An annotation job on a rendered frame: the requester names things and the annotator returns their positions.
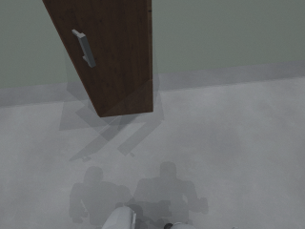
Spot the handle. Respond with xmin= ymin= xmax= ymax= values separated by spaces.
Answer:
xmin=72 ymin=30 xmax=96 ymax=68

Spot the left robot thigh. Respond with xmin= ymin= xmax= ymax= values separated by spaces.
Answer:
xmin=101 ymin=207 xmax=136 ymax=229

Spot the cupboard door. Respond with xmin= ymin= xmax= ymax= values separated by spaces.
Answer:
xmin=42 ymin=0 xmax=150 ymax=116

